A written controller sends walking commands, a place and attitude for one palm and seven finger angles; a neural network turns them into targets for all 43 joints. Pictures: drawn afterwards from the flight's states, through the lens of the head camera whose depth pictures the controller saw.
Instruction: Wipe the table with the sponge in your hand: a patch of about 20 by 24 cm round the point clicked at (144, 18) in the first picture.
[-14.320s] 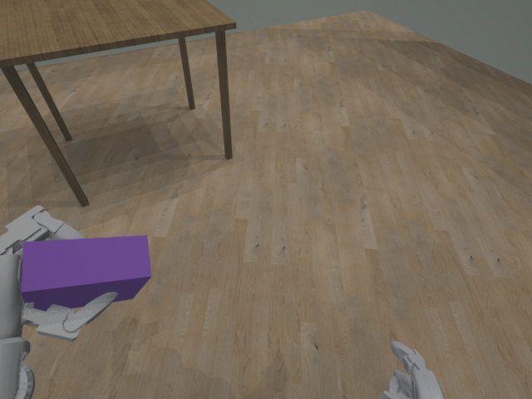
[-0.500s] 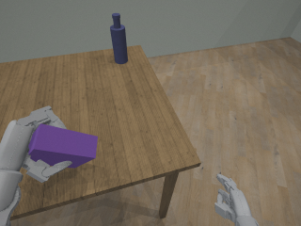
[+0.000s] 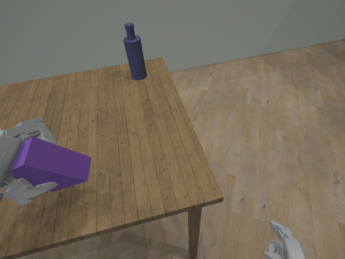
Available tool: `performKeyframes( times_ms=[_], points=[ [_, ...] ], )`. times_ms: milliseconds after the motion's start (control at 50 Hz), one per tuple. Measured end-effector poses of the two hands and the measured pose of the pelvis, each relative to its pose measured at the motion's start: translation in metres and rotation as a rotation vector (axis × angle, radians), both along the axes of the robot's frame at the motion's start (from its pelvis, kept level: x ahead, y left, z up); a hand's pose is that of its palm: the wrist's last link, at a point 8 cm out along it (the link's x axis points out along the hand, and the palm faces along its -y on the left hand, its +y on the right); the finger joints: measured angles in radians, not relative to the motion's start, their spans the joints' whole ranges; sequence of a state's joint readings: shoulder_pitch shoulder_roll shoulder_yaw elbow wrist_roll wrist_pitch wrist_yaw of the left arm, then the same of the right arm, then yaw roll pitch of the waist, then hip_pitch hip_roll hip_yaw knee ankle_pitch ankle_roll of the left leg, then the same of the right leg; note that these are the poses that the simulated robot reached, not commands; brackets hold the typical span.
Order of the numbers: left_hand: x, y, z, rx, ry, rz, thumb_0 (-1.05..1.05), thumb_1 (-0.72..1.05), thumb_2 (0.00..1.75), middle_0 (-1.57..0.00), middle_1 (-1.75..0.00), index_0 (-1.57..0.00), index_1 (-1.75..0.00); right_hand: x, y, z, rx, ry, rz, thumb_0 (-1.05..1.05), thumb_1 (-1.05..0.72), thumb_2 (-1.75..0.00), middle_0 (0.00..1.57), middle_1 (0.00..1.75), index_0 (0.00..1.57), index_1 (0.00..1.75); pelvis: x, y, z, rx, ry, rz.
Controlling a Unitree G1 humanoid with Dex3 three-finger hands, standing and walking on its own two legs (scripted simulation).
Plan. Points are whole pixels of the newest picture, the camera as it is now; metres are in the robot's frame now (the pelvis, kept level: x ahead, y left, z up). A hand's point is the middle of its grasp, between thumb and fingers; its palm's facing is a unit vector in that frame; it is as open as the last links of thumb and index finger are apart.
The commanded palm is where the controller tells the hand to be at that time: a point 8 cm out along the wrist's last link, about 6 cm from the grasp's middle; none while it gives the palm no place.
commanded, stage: turn the palm down, sponge in hand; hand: left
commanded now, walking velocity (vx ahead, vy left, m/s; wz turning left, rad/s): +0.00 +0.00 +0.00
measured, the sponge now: (53, 170) +0.23 +0.26 +0.15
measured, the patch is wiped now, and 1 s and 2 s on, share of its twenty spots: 0.00 0.00 0.00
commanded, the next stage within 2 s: move the sponge above the wiping area in 1.38 s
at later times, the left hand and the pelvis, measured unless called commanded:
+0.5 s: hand (5, 161) +0.22 +0.33 +0.18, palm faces +0.22 -0.26 -0.94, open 9.3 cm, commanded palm +0.18 +0.32 +0.24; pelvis -0.01 +0.04 +0.01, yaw -1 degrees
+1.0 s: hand (6, 174) +0.20 +0.31 +0.18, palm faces +0.08 -0.04 -1.00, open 9.3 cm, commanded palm +0.16 +0.31 +0.25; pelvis -0.03 +0.03 +0.01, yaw +0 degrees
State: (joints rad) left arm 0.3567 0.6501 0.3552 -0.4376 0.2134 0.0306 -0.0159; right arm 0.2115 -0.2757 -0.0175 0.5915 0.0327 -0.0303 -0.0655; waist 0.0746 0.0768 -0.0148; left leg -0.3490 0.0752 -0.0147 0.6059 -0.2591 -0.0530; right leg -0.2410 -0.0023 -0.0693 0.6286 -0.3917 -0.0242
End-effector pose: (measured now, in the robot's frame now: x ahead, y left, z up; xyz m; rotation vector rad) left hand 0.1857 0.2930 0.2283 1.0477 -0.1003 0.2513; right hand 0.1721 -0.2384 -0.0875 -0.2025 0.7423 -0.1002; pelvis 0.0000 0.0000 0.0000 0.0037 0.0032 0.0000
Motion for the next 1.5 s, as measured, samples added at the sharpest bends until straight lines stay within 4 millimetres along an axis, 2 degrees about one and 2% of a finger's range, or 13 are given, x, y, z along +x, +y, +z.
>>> performKeyframes(
  times_ms=[100, 180, 280, 380, 460, 600, 700, 840, 1000, 1140, 1240, 1380, 1500],
  points=[
    [0.001, 0.012, -0.005, 0.05, 0.057, 0.069, -0.01, -0.43, 1.03, -0.81, -1.39, -0.81, -1.39, 0.01, -0.002, 0.0, -0.02, 0.004, -0.012, 0.01, -0.91, -0.9, 0.2, 0.3, 0.2, 0.3, 0.007, 0.006, -0.001, 0.001, 0.015, 0.0],
    [0.003, 0.011, -0.01, 0.08, 0.079, 0.048, -0.01, -0.43, 1.03, -0.81, -1.39, -0.81, -1.39, 0.021, 0.007, 0.006, -0.025, -0.023, -0.011, 0.01, -0.91, -0.9, 0.2, 0.3, 0.2, 0.3, 0.01, 0.012, -0.001, -0.002, 0.023, 0.001],
    [0.005, 0.011, -0.005, 0.13, 0.044, 0.034, -0.01, -0.43, 1.03, -0.81, -1.39, -0.82, -1.39, 0.034, 0.028, 0.013, -0.004, -0.06, 0.005, 0.01, -0.91, -0.9, 0.2, 0.3, 0.2, 0.3, 0.009, 0.022, 0.0, -0.008, 0.023, -0.002],
    [0.005, 0.029, 0.004, 0.163, 0.033, 0.121, -0.01, -0.43, 1.03, -0.81, -1.39, -0.82, -1.39, 0.042, 0.054, 0.019, 0.032, -0.073, 0.034, 0.01, -0.91, -0.9, 0.2, 0.3, 0.2, 0.3, 0.005, 0.032, 0.003, -0.012, 0.013, -0.006],
    [0.004, 0.043, 0.004, 0.181, 0.086, 0.188, -0.01, -0.43, 1.04, -0.81, -1.39, -0.82, -1.39, 0.046, 0.073, 0.024, 0.053, -0.081, 0.066, 0.01, -0.91, -0.9, 0.2, 0.3, 0.2, 0.3, -0.002, 0.039, 0.006, -0.014, 0.001, -0.008],
    [-0.001, 0.036, -0.002, 0.243, 0.159, 0.14, -0.01, -0.43, 1.04, -0.81, -1.39, -0.81, -1.39, 0.05, 0.099, 0.033, 0.064, -0.102, 0.119, 0.01, -0.9, -0.9, 0.2, 0.3, 0.21, 0.3, -0.014, 0.046, 0.01, -0.014, -0.018, -0.008],
    [-0.006, 0.036, 0.007, 0.303, 0.129, 0.151, -0.01, -0.43, 1.04, -0.81, -1.39, -0.82, -1.39, 0.051, 0.108, 0.034, 0.069, -0.097, 0.152, 0.01, -0.9, -0.9, 0.2, 0.3, 0.21, 0.3, -0.02, 0.046, 0.012, -0.014, -0.035, -0.005],
    [-0.012, 0.042, 0.016, 0.337, 0.143, 0.256, -0.01, -0.43, 1.04, -0.81, -1.39, -0.82, -1.39, 0.054, 0.106, 0.036, 0.078, -0.096, 0.172, 0.01, -0.9, -0.9, 0.2, 0.3, 0.21, 0.3, -0.027, 0.042, 0.014, -0.011, -0.053, 0.002],
    [-0.013, 0.017, 0.002, 0.428, 0.236, 0.191, -0.01, -0.43, 1.04, -0.81, -1.39, -0.82, -1.39, 0.058, 0.093, 0.039, 0.075, -0.122, 0.173, 0.01, -0.9, -0.9, 0.2, 0.3, 0.21, 0.3, -0.031, 0.034, 0.013, -0.007, -0.066, 0.002],
    [-0.013, 0.011, 0.011, 0.437, 0.186, 0.197, -0.01, -0.43, 1.04, -0.81, -1.39, -0.82, -1.39, 0.055, 0.079, 0.037, 0.079, -0.111, 0.162, 0.01, -0.91, -0.9, 0.2, 0.3, 0.21, 0.3, -0.03, 0.025, 0.014, -0.008, -0.075, -0.004],
    [-0.009, 0.011, 0.01, 0.418, 0.195, 0.239, -0.01, -0.43, 1.04, -0.81, -1.39, -0.82, -1.39, 0.053, 0.069, 0.033, 0.082, -0.102, 0.145, 0.01, -0.91, -0.9, 0.2, 0.3, 0.21, 0.3, -0.028, 0.021, 0.013, -0.005, -0.075, -0.003],
    [-0.002, -0.004, 0.002, 0.437, 0.232, 0.169, -0.01, -0.43, 1.04, -0.81, -1.39, -0.82, -1.39, 0.052, 0.059, 0.031, 0.075, -0.106, 0.122, 0.01, -0.91, -0.9, 0.2, 0.3, 0.2, 0.3, -0.023, 0.018, 0.013, -0.001, -0.073, -0.008],
    [0.004, -0.002, 0.01, 0.44, 0.185, 0.179, -0.01, -0.43, 1.04, -0.81, -1.39, -0.82, -1.39, 0.053, 0.056, 0.029, 0.078, -0.091, 0.112, 0.01, -0.91, -0.9, 0.2, 0.3, 0.2, 0.3, -0.019, 0.018, 0.013, 0.0, -0.07, -0.015]
  ],
)
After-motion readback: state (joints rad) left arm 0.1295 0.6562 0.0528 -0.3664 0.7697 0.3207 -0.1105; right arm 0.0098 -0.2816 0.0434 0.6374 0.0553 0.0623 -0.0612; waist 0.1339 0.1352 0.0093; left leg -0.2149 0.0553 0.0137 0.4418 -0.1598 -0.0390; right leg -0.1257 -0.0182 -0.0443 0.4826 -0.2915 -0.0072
